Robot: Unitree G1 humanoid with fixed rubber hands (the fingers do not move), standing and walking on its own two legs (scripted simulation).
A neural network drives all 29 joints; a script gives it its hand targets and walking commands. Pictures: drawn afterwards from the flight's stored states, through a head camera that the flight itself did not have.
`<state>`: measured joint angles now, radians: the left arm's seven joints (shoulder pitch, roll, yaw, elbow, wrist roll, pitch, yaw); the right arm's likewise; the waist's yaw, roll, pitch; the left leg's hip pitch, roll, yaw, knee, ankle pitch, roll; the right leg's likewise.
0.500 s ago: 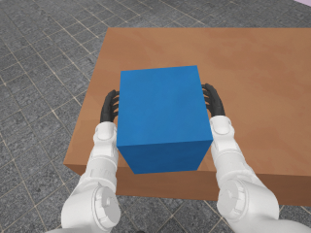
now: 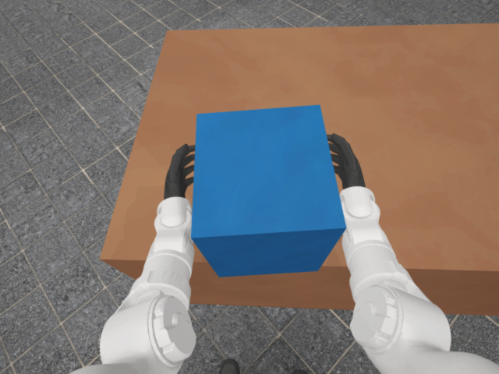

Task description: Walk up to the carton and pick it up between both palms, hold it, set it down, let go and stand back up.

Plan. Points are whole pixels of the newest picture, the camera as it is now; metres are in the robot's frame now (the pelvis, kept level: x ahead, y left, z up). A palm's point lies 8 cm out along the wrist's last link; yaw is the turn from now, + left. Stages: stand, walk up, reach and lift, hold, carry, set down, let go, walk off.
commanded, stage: set down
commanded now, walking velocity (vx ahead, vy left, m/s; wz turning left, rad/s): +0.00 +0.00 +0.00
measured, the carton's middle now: (263, 200) +0.40 -0.02 -0.04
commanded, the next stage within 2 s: none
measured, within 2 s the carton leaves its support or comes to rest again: neither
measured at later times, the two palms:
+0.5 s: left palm (178, 190) +0.41 +0.13 +0.01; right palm (350, 179) +0.41 -0.16 +0.01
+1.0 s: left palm (177, 191) +0.41 +0.13 +0.01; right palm (350, 179) +0.41 -0.16 +0.01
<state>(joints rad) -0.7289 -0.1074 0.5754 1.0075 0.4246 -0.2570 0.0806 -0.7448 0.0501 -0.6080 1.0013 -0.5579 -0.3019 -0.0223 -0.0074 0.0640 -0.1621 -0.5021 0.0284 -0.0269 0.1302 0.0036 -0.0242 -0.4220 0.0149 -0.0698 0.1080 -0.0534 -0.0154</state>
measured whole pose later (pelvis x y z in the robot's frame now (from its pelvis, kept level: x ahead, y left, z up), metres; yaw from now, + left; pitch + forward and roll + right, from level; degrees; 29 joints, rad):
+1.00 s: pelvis -0.01 +0.00 +0.00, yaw +0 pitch +20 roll -1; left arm -0.75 -0.14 0.65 0.89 0.52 -0.23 0.02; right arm -0.76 0.11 -0.72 0.87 -0.66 -0.28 0.06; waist -0.01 0.04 -0.08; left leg -0.48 0.03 -0.03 0.11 0.02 -0.03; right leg -0.40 0.02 -0.07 0.10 -0.05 -0.02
